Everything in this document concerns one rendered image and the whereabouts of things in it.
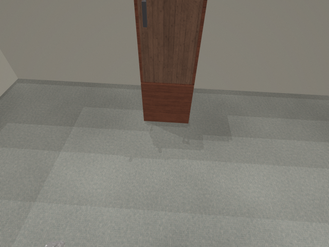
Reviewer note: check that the cupboard door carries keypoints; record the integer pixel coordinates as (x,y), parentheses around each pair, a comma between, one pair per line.
(169,42)

